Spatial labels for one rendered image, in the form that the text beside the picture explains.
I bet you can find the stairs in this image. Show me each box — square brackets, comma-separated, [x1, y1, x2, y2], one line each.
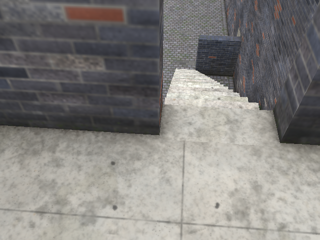
[164, 68, 260, 110]

